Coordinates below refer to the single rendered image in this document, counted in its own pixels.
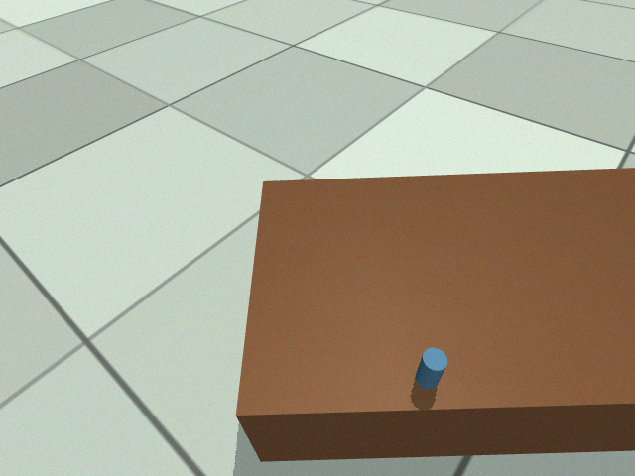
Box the can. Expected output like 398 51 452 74
416 348 447 390

